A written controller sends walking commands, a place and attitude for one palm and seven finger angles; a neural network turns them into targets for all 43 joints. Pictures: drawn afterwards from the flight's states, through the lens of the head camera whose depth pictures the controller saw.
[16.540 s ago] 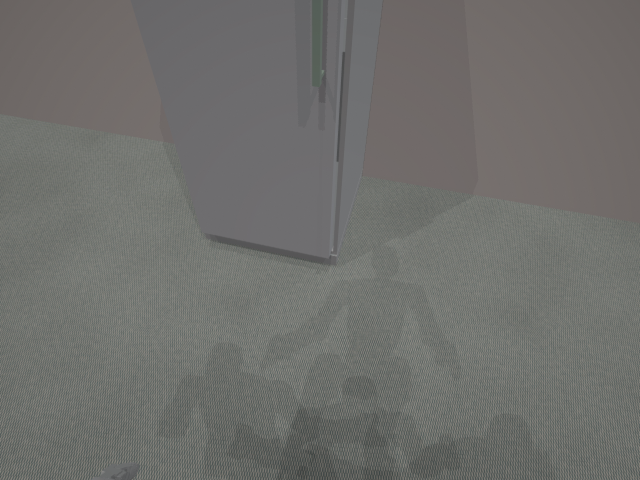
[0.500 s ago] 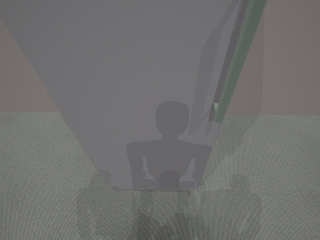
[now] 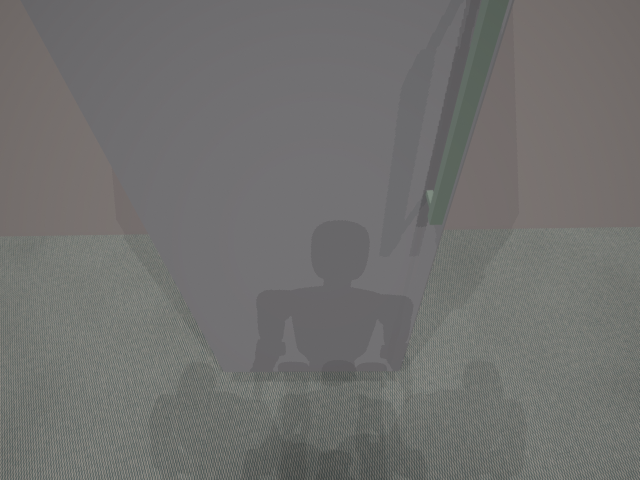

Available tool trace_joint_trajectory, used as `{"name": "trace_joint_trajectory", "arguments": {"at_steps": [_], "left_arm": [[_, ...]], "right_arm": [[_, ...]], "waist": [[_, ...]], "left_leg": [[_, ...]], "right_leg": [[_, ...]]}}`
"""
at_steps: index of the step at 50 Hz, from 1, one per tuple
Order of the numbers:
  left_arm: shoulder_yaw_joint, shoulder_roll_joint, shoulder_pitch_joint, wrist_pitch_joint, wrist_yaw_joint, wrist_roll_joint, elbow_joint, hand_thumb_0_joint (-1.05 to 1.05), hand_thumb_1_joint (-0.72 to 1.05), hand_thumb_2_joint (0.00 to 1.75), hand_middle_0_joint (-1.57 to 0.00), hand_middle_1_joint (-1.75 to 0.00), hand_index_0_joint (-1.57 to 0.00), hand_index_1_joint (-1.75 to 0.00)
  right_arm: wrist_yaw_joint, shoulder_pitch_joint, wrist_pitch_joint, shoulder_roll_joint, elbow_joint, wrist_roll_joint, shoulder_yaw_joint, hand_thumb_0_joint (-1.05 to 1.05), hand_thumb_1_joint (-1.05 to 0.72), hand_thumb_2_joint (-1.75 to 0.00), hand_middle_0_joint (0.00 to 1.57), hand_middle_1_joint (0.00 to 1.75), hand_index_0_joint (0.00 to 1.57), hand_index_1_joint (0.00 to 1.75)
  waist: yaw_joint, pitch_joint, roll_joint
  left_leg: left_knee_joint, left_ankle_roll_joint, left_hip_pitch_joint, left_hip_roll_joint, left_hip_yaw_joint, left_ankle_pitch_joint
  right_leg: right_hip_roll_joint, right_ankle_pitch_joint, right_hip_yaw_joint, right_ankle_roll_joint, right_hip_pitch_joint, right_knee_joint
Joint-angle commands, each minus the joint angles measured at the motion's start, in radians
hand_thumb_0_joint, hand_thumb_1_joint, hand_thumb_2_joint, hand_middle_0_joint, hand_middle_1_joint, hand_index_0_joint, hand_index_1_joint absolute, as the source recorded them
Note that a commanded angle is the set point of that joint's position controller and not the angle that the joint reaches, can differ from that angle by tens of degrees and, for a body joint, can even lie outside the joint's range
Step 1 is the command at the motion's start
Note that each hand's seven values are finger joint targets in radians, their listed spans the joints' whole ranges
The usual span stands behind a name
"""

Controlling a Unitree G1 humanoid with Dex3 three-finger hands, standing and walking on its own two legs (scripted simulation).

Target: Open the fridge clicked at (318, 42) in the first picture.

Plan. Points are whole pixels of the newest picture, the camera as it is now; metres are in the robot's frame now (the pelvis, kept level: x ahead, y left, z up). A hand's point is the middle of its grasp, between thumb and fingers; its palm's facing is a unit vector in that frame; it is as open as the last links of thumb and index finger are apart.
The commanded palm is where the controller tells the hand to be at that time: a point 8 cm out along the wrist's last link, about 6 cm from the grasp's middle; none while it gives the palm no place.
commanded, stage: come to a stop and stand still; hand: right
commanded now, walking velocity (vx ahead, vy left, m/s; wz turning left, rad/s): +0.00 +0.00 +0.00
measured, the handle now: (458, 110) +0.50 -0.15 +0.22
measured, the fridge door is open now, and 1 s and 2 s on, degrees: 0 0 0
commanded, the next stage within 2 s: look again from close up in 0.74 s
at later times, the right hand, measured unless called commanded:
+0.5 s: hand out of the picture -0.02 -0.16 -0.17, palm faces +0.01 +0.98 -0.20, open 7.4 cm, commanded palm none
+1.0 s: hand out of the picture +0.07 -0.24 -0.15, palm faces +0.00 +0.95 -0.32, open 7.4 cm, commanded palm none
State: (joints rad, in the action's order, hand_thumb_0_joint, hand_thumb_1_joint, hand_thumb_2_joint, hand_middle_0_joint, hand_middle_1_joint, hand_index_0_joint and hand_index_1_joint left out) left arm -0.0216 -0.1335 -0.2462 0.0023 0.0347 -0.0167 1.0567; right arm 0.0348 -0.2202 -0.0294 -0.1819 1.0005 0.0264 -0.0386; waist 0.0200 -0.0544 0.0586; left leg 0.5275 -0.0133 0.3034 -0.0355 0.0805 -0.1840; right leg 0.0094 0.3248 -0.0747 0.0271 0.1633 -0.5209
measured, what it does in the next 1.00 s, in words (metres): stands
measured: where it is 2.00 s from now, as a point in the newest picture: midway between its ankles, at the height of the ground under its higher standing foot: outside the picture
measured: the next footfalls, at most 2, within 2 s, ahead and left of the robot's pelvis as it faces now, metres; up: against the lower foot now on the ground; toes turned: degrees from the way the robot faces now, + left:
none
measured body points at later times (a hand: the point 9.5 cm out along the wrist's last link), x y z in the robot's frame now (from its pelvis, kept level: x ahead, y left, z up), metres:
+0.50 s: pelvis +0.00 +0.01 +0.00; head -0.01 +0.02 +0.45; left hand -0.03 +0.23 -0.16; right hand -0.02 -0.21 -0.16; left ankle +0.06 +0.11 -0.73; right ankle -0.02 -0.10 -0.73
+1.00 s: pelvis -0.01 -0.01 +0.00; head -0.02 -0.01 +0.45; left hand +0.04 +0.26 -0.14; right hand +0.06 -0.29 -0.13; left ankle +0.06 +0.11 -0.73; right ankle -0.02 -0.10 -0.73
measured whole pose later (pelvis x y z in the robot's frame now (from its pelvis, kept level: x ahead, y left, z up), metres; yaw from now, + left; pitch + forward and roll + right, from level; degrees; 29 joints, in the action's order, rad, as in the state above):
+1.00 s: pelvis -0.01 -0.01 +0.00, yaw +0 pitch -3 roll +0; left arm -0.01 -0.28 -0.25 -0.01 0.01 -0.02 1.01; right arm 0.02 -0.22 0.01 -0.29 0.98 0.02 -0.02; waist -0.01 -0.02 0.00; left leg 0.46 -0.01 0.27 -0.04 0.07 -0.14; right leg 0.02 0.29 -0.08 0.04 0.14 -0.47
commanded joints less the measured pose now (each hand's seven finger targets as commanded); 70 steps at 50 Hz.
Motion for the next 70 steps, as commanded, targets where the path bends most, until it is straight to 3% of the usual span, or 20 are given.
{"name": "trace_joint_trajectory", "arguments": {"at_steps": [1,2,4,7,17,18,19,21,22,23,24,26,29,32,36,39,47,53,63,70], "left_arm": [[-0.007,-0.095,-0.041,-0.024,-0.002,0.004,-0.034,0.00,0.90,0.90,-0.20,-0.30,-0.20,-0.30],[-0.008,-0.097,-0.049,-0.018,-0.004,0.002,-0.029,0.00,0.90,0.90,-0.20,-0.30,-0.20,-0.30],[-0.004,-0.094,-0.067,-0.013,-0.007,0.001,-0.015,0.00,0.90,0.90,-0.20,-0.30,-0.20,-0.30],[0.002,-0.090,-0.111,-0.013,-0.010,0.001,0.006,0.00,0.90,0.90,-0.20,-0.30,-0.20,-0.30],[0.018,-0.061,-0.176,-0.021,-0.008,0.002,0.050,0.00,0.90,0.90,-0.20,-0.30,-0.20,-0.30],[-0.003,-0.198,-0.074,-0.017,-0.017,-0.003,-0.068,0.00,0.90,0.90,-0.20,-0.30,-0.20,-0.30],[-0.020,-0.174,-0.091,-0.044,-0.004,-0.006,-0.083,0.00,0.90,0.90,-0.20,-0.30,-0.20,-0.30],[-0.017,-0.127,-0.106,-0.036,0.005,-0.004,-0.077,0.00,0.90,0.90,-0.20,-0.30,-0.20,-0.30],[-0.019,-0.117,-0.131,-0.028,0.006,-0.005,-0.078,0.00,0.90,0.90,-0.20,-0.30,-0.20,-0.30],[-0.012,-0.106,-0.152,-0.022,0.001,-0.009,-0.082,0.00,0.90,0.90,-0.20,-0.30,-0.20,-0.30],[-0.015,-0.109,-0.167,-0.018,-0.001,-0.007,-0.077,0.00,0.90,0.90,-0.20,-0.30,-0.20,-0.30],[-0.020,-0.128,-0.191,-0.020,-0.004,-0.003,-0.073,0.00,0.90,0.90,-0.20,-0.30,-0.20,-0.30],[-0.019,-0.143,-0.194,-0.025,-0.008,-0.003,-0.069,0.00,0.90,0.90,-0.20,-0.30,-0.20,-0.30],[-0.025,-0.187,-0.149,-0.038,-0.005,0.000,-0.087,0.00,0.90,0.90,-0.20,-0.30,-0.20,-0.30],[-0.029,-0.224,-0.107,-0.049,-0.003,0.001,-0.103,0.00,0.90,0.90,-0.20,-0.30,-0.20,-0.30],[-0.032,-0.249,-0.075,-0.050,-0.005,-0.001,-0.112,0.00,0.90,0.90,-0.20,-0.30,-0.20,-0.30],[-0.034,-0.313,0.009,-0.041,-0.016,-0.002,-0.121,0.00,0.90,0.90,-0.20,-0.30,-0.20,-0.30],[-0.032,-0.337,0.037,-0.036,-0.024,0.001,-0.110,0.00,0.90,0.90,-0.20,-0.30,-0.20,-0.30],[-0.025,-0.369,0.072,-0.039,-0.026,0.006,-0.074,0.00,0.90,0.90,-0.20,-0.30,-0.20,-0.30],[-0.020,-0.381,0.103,-0.039,-0.025,0.006,-0.051,0.00,0.90,0.90,-0.20,-0.30,-0.20,-0.30]], "right_arm": [[-0.006,-0.088,0.032,-0.056,-0.003,-0.009,0.008,0.00,-0.90,-0.90,0.20,0.30,0.20,0.30],[-0.007,-0.087,0.030,-0.060,0.000,-0.009,0.008,0.00,-0.90,-0.90,0.20,0.30,0.20,0.30],[-0.006,-0.087,0.034,-0.057,0.010,-0.007,0.012,0.00,-0.90,-0.90,0.20,0.30,0.20,0.30],[-0.006,-0.105,0.041,-0.063,0.027,-0.008,0.013,0.00,-0.90,-0.90,0.20,0.30,0.20,0.30],[0.000,-0.163,0.053,-0.048,0.069,-0.012,0.017,0.00,-0.90,-0.90,0.20,0.30,0.20,0.30],[0.005,-0.107,0.071,-0.211,0.002,-0.001,0.025,0.00,-0.90,-0.90,0.20,0.30,0.20,0.30],[0.005,-0.144,0.066,-0.127,0.005,-0.009,0.014,0.00,-0.90,-0.90,0.20,0.30,0.20,0.30],[0.010,-0.172,0.054,-0.090,0.003,-0.003,0.022,0.00,-0.90,-0.90,0.20,0.30,0.20,0.30],[0.009,-0.180,0.052,-0.083,-0.003,-0.002,0.018,0.00,-0.90,-0.90,0.20,0.30,0.20,0.30],[0.011,-0.178,0.053,-0.083,-0.010,-0.001,0.020,0.00,-0.90,-0.90,0.20,0.30,0.20,0.30],[0.012,-0.161,0.055,-0.100,-0.012,-0.003,0.012,0.00,-0.90,-0.90,0.20,0.30,0.20,0.30],[0.013,-0.129,0.060,-0.128,-0.024,-0.006,0.001,0.00,-0.90,-0.90,0.20,0.30,0.20,0.30],[0.012,-0.110,0.061,-0.141,-0.037,-0.005,-0.005,0.00,-0.90,-0.90,0.20,0.30,0.20,0.30],[0.008,-0.098,0.065,-0.166,-0.049,-0.008,-0.012,0.00,-0.90,-0.90,0.20,0.30,0.20,0.30],[0.005,-0.079,0.070,-0.190,-0.062,-0.010,-0.016,0.00,-0.90,-0.90,0.20,0.30,0.20,0.30],[0.003,-0.049,0.067,-0.204,-0.077,-0.009,-0.017,0.00,-0.90,-0.90,0.20,0.30,0.20,0.30],[-0.007,0.015,0.059,-0.255,-0.086,-0.007,-0.015,0.00,-0.90,-0.90,0.20,0.30,0.20,0.30],[-0.009,0.036,0.060,-0.281,-0.075,-0.007,-0.010,0.00,-0.90,-0.90,0.20,0.30,0.20,0.30],[-0.009,0.051,0.067,-0.311,-0.035,-0.009,0.001,0.00,-0.90,-0.90,0.20,0.30,0.20,0.30],[-0.009,0.068,0.066,-0.318,-0.012,-0.011,0.004,0.00,-0.90,-0.90,0.20,0.30,0.20,0.30]], "waist": [[0.002,-0.002,-0.110],[-0.002,-0.025,-0.103],[-0.008,-0.061,-0.053],[-0.018,-0.058,-0.010],[-0.014,-0.037,-0.043],[-0.063,-0.095,-0.060],[-0.024,0.101,-0.115],[-0.030,0.147,-0.142],[-0.033,0.129,-0.104],[-0.034,0.100,-0.018],[-0.044,0.059,0.030],[-0.056,-0.002,0.049],[-0.049,-0.066,0.001],[-0.028,-0.080,-0.092],[-0.020,-0.016,-0.077],[-0.019,0.009,-0.078],[-0.019,-0.010,-0.069],[-0.025,0.019,-0.049],[-0.027,0.071,-0.060],[-0.023,0.049,-0.062]], "left_leg": [[-0.130,-0.014,-0.144,-0.074,-0.126,0.028],[-0.155,-0.012,-0.119,-0.073,-0.132,-0.062],[-0.190,-0.015,-0.093,-0.074,-0.147,-0.104],[-0.238,-0.015,-0.064,-0.086,-0.163,-0.182],[-0.240,-0.021,-0.083,-0.086,-0.157,-0.156],[-0.110,-0.031,-0.027,-0.038,-0.133,0.029],[-0.086,-0.030,-0.098,-0.080,-0.110,-0.081],[-0.091,-0.035,-0.122,-0.081,-0.134,-0.095],[-0.110,-0.035,-0.104,-0.085,-0.145,-0.153],[-0.143,-0.042,-0.094,-0.099,-0.184,-0.209],[-0.178,-0.053,-0.044,-0.121,-0.219,-0.267],[-0.213,-0.067,0.048,-0.132,-0.236,-0.306],[-0.187,-0.063,0.062,-0.107,-0.201,-0.253],[-0.137,-0.053,0.002,-0.079,-0.162,-0.129],[-0.100,-0.053,-0.094,-0.081,-0.143,0.056],[-0.087,-0.049,-0.120,-0.082,-0.128,0.105],[-0.138,-0.029,-0.120,-0.086,-0.136,-0.005],[-0.168,-0.024,-0.121,-0.097,-0.142,-0.030],[-0.169,-0.022,-0.177,-0.111,-0.128,0.104],[-0.182,-0.020,-0.187,-0.117,-0.126,0.133]], "right_leg": [[-0.130,-0.027,0.137,0.011,0.131,0.217],[-0.124,0.078,0.141,0.008,0.147,0.238],[-0.117,0.087,0.135,0.007,0.145,0.239],[-0.098,0.068,0.111,0.007,0.111,0.222],[-0.092,0.023,0.094,0.002,0.106,0.220],[-0.056,-0.179,0.116,-0.006,0.055,0.184],[-0.118,-0.029,0.125,0.009,0.089,0.129],[-0.100,0.030,0.117,0.016,0.125,0.101],[-0.084,0.061,0.107,0.013,0.153,0.076],[-0.067,0.074,0.094,0.015,0.177,0.040],[-0.049,0.065,0.082,0.010,0.175,0.016],[-0.051,0.025,0.084,0.014,0.141,0.013],[-0.069,0.015,0.096,0.020,0.158,0.065],[-0.098,0.005,0.133,0.027,0.197,0.131],[-0.110,-0.106,0.132,0.024,0.160,0.140],[-0.118,-0.152,0.132,0.022,0.135,0.150],[-0.129,-0.012,0.154,0.021,0.141,0.219],[-0.127,-0.014,0.157,0.020,0.097,0.228],[-0.135,-0.151,0.149,0.011,0.037,0.231],[-0.137,-0.179,0.147,0.006,0.025,0.250]]}}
